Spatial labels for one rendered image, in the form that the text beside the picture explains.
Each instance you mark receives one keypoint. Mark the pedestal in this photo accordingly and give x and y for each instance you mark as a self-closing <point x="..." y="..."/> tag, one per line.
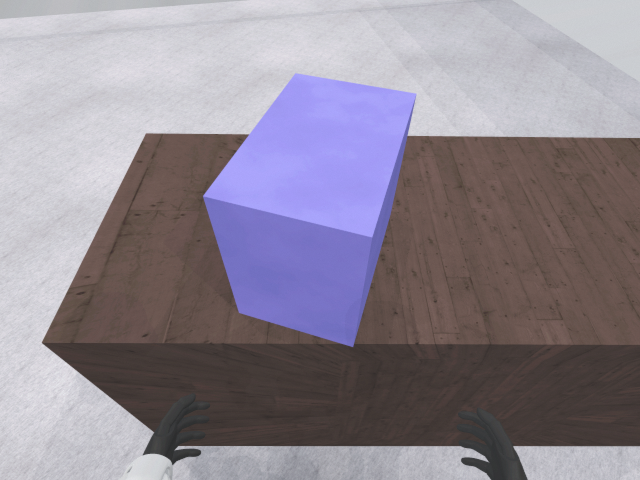
<point x="508" y="279"/>

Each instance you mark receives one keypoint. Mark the right robot hand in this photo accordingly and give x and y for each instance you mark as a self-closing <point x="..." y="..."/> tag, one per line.
<point x="504" y="462"/>

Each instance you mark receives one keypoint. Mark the carton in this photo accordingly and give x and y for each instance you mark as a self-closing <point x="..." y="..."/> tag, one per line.
<point x="301" y="209"/>

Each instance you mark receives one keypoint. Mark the left robot hand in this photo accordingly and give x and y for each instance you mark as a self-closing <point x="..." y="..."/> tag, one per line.
<point x="167" y="438"/>

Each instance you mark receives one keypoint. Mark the left robot forearm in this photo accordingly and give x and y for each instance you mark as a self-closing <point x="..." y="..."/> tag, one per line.
<point x="149" y="467"/>

